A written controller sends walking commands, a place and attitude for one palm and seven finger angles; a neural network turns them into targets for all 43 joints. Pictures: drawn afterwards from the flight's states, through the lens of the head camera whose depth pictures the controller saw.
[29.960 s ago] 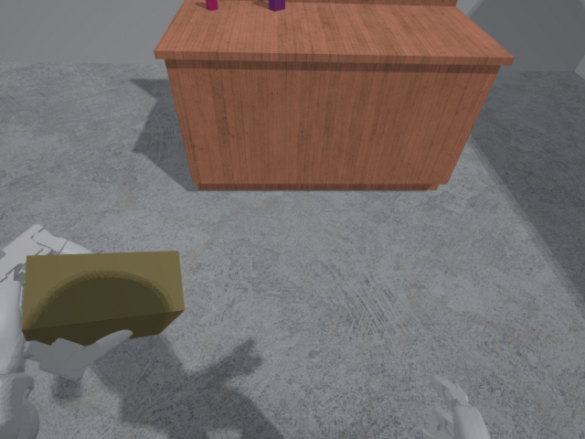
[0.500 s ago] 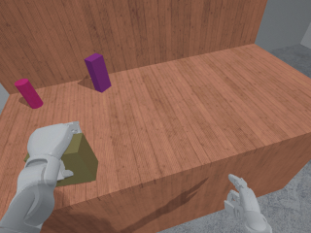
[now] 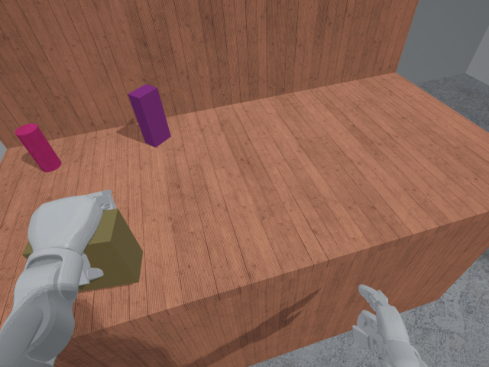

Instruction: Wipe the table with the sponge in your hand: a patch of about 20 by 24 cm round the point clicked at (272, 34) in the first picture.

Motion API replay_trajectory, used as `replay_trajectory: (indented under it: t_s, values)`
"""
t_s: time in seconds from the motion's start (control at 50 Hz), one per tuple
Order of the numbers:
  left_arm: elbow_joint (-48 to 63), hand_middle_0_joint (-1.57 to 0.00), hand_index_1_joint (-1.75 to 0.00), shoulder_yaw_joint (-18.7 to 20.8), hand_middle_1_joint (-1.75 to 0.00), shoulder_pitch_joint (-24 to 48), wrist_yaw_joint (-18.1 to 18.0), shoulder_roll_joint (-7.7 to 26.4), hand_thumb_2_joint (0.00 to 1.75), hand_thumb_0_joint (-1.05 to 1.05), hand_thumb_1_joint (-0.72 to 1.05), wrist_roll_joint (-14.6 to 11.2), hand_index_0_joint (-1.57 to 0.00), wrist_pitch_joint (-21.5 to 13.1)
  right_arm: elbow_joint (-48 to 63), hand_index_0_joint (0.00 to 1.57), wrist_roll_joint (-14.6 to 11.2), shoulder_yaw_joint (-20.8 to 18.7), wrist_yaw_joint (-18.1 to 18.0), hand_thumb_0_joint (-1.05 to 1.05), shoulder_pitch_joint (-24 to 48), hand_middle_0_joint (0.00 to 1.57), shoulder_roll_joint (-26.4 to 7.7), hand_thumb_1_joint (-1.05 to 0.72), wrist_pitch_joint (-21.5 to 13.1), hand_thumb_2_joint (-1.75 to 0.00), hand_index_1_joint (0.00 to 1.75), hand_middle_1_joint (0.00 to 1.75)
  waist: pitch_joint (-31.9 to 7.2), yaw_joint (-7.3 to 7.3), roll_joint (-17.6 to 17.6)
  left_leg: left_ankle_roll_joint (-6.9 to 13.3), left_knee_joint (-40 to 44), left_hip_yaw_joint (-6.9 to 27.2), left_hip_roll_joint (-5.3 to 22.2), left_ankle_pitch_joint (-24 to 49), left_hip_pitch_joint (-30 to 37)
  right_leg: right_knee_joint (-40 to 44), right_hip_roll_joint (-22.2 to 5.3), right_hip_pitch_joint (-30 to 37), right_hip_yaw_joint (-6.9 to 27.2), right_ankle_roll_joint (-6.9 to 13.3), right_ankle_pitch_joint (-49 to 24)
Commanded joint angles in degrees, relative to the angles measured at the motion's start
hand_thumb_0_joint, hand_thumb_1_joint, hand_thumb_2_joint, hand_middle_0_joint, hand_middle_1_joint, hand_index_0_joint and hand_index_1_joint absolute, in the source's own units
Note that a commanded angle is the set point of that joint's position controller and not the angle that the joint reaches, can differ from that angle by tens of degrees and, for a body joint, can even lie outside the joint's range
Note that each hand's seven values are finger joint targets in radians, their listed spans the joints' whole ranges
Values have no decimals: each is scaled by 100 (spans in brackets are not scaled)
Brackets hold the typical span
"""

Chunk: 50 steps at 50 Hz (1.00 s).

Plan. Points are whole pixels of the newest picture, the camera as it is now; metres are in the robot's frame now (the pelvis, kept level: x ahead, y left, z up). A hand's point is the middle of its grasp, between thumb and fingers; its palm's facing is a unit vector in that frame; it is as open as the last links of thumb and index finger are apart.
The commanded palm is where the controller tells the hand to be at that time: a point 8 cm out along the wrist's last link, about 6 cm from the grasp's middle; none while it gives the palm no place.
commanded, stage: move the sponge above the wiping area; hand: left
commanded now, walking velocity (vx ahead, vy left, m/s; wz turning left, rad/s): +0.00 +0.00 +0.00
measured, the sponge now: (96, 259) +0.23 +0.31 +0.05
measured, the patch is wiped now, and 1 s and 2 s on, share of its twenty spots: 0.00 0.00 0.00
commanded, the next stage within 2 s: none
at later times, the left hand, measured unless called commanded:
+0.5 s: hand (66, 231) +0.24 +0.33 +0.11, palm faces +0.12 -0.01 -0.99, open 10.2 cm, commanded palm +0.20 +0.32 +0.16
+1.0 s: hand (57, 235) +0.23 +0.35 +0.11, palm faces +0.10 -0.05 -0.99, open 10.2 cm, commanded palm +0.20 +0.32 +0.16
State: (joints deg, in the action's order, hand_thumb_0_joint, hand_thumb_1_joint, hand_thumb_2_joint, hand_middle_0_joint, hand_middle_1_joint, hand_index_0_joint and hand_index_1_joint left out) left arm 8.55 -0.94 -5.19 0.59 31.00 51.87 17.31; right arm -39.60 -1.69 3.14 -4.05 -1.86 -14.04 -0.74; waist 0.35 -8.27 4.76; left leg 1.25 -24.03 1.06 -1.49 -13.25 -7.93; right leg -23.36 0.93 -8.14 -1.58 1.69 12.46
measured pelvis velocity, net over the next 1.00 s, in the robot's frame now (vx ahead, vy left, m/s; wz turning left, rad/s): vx -0.01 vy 0.00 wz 0.01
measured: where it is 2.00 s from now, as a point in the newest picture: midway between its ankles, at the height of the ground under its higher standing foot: outside the picture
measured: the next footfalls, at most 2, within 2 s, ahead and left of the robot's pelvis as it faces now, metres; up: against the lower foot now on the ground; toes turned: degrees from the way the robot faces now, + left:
none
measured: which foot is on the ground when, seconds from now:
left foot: down 0.00-1.00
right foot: down 0.00-1.00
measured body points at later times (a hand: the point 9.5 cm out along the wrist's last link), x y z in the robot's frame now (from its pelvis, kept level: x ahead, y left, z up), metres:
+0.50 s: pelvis -0.01 -0.01 +0.00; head -0.02 -0.03 +0.45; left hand +0.23 +0.33 +0.17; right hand +0.22 -0.22 -0.09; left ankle +0.00 +0.11 -0.74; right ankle +0.00 -0.10 -0.74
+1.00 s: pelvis -0.01 +0.00 +0.00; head -0.02 -0.03 +0.45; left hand +0.22 +0.34 +0.17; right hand +0.24 -0.19 -0.08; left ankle +0.00 +0.11 -0.74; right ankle +0.00 -0.10 -0.74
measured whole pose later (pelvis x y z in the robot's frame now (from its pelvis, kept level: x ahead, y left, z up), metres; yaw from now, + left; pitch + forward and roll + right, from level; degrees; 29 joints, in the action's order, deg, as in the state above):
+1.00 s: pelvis -0.01 +0.00 +0.00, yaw +1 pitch -3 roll +0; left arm -2.2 1.9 1.3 -2.0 31.1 49.5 24.3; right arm -40.4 -3.7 3.3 -4.1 -0.5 -13.9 -0.1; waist -0.4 -7.1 5.6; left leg 1.4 -24.2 1.5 -1.9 -12.1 -9.5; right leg -23.4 0.6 -9.5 -1.9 1.3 11.5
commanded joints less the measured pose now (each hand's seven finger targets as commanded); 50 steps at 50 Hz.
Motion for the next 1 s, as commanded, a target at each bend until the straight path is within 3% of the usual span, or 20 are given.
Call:
replay_trajectory:
  t_s: [0.0, 0.08, 0.14, 0.2, 0.32, 0.34, 0.42, 0.44, 0.54, 0.58, 0.66, 0.72, 0.74, 0.8, 0.82, 0.84, 0.86, 0.92, 0.94, 0.98]
  values:
    - [655, -120, -160, 1399, -160, 1031, -444, 1470, 130, 0, 10, -9, -120, 427, 911, 20, -38, -282, 71, 0, 1146, 20, -646, -90, -204, -90, 30, 30, -1068, -26, 16, -53, 213, 462, -23, 1840, 106, 265, -71, 401, 573, 319, -1374]
    - [335, -120, -160, 975, -160, 793, -65, 1242, 130, 0, 10, -254, -120, 851, 983, 20, -154, -252, 68, 0, 1292, 20, -752, -90, -124, -90, 30, 30, -814, 127, -263, 12, 227, 401, -55, 1357, -130, 277, -90, 286, 521, 229, -1120]
    - [415, -120, -160, 571, -160, 1102, 241, 1093, 130, 0, 10, -210, -120, 725, 1098, 20, -183, -225, -30, 0, 1231, 20, -725, -90, -185, -90, 30, 30, -846, 277, -326, 132, 174, 393, -53, 965, -69, 299, -65, 99, 430, 203, -700]
    - [606, -120, -160, 794, -160, 1677, 290, 1477, 130, 0, 10, -11, -120, 140, 1060, 20, -113, -247, -132, 0, 1001, 20, -689, -90, -272, -90, 30, 30, -1101, 318, -421, 176, 135, 450, -78, 854, 105, 347, -69, 11, 462, 161, -474]
    - [482, -120, -160, 2017, -160, 2237, -434, 2516, 130, 0, 10, 301, -120, -807, 820, 20, 0, -338, -304, 0, 849, 20, -679, -90, -519, -90, 30, 30, -1312, 69, 341, 121, 67, 489, -130, 1061, 300, 380, 21, 53, 818, 388, -497]
    - [491, -120, -160, 1860, -160, 2239, -559, 2194, 130, 0, 10, 300, -120, -809, 829, 20, 19, -372, -294, 0, 781, 20, -606, -90, -522, -90, 30, 30, -1523, 70, 420, 113, 46, 403, -132, 1299, 275, 299, -8, 232, 608, 377, -740]
    - [49, -120, -160, 2074, -160, 1585, -790, 2125, 130, 0, 10, -69, -120, -329, 795, 20, -69, -392, -146, 0, 1006, 20, -680, -90, -447, -90, 30, 30, -1165, -28, 425, 2, 104, 408, -93, 1336, 90, 317, -71, 230, 774, 381, -872]
    - [-151, -120, -160, 1720, -160, 1473, -707, 1744, 130, 0, 10, -151, -120, -110, 803, 20, -77, -400, -119, 0, 965, 20, -696, -90, -396, -90, 30, 30, -1135, 28, 292, 5, 136, 353, -67, 1284, -79, 283, -87, 277, 516, 321, -860]
    - [-226, -120, -160, 665, -160, 731, -19, 925, 130, 0, 10, -418, -120, 577, 1017, 20, -205, -332, -8, 0, 1152, 20, -774, -90, -300, -90, 30, 30, -756, 197, -272, 57, 215, 365, -41, 954, -318, 254, -99, 162, 352, 203, -772]
    - [19, -120, -160, 439, -160, 914, 219, 934, 130, 0, 10, -336, -120, 537, 1087, 20, -217, -298, -8, 0, 1097, 20, -764, -90, -272, -90, 30, 30, -731, 292, -445, 93, 247, 464, -23, 773, -270, 291, -111, 30, 357, 161, -561]
    - [905, -120, -160, 845, -160, 1819, 142, 1471, 130, 0, 10, 42, -120, -208, 1144, 20, -102, -294, -116, 0, 943, 20, -632, -90, -426, -90, 30, 30, -1287, 253, -397, 181, 167, 518, -24, 792, 125, 233, -38, -8, 407, 180, -368]
    - [1512, -120, -160, 1634, -160, 2086, -378, 2197, 130, 0, 10, 312, -120, -747, 1085, 20, 30, -326, -207, 0, 983, 20, -611, -90, -540, -90, 30, 30, -1556, 20, 287, 139, 198, 682, 11, 1015, 371, 179, 60, 149, 668, 321, -480]
    - [1419, -120, -160, 1536, -160, 2100, -574, 1907, 130, 0, 10, 378, -120, -802, 1044, 20, 60, -348, -232, 0, 823, 20, -522, -90, -569, -90, 30, 30, -1724, 33, 417, 116, 150, 592, -11, 1273, 401, 140, 49, 207, 499, 335, -606]
    - [355, -120, -160, 1540, -160, 1882, -867, 1614, 130, 0, 10, 239, -120, -423, 781, 20, -22, -403, -145, 0, 831, 20, -601, -90, -445, -90, 30, 30, -1020, 51, 277, -49, 260, 580, 29, 1192, 148, 360, 8, -114, 518, 347, -478]
    - [218, -120, -160, 1698, -160, 1923, -905, 1767, 130, 0, 10, 116, -120, -182, 744, 20, -84, -369, -113, 0, 1045, 20, -647, -90, -417, -90, 30, 30, -847, 21, 333, -60, 320, 557, 1, 1003, 98, 422, 38, -120, 674, 402, -335]
    - [69, -120, -160, 1295, -160, 1788, -869, 1288, 130, 0, 10, -29, -120, 68, 794, 20, -107, -369, -89, 0, 1100, 20, -608, -90, -373, -90, 30, 30, -869, 27, 268, -52, 336, 417, 9, 958, -19, 402, -35, 0, 442, 328, -348]
    - [-39, -120, -160, 1262, -160, 1862, -816, 1384, 130, 0, 10, -60, -120, 279, 758, 20, -136, -339, -71, 0, 1168, 20, -661, -90, -329, -90, 30, 30, -886, 44, 162, -94, 378, 419, -8, 917, -52, 398, -36, 6, 460, 303, -339]
    - [-293, -120, -160, 853, -160, 1607, -401, 1193, 130, 0, 10, -173, -120, 792, 852, 20, -207, -255, -63, 0, 1411, 20, -723, -90, -235, -90, 30, 30, -688, 116, 26, -70, 456, 429, -64, 801, -162, 406, -26, 50, 485, 289, -342]
    - [-263, -120, -160, 446, -160, 1464, -208, 833, 130, 0, 10, -214, -120, 864, 954, 20, -214, -257, -46, 0, 1324, 20, -710, -90, -216, -90, 30, 30, -835, 166, -61, -22, 415, 396, -53, 782, -207, 356, -53, 148, 296, 246, -399]
    - [-84, -120, -160, 205, -160, 1488, 99, 799, 130, 0, 10, -150, -120, 844, 1011, 20, -215, -236, -41, 0, 1273, 20, -714, -90, -198, -90, 30, 30, -936, 257, -179, 41, 366, 440, -39, 812, -110, 345, -65, 141, 293, 216, -514]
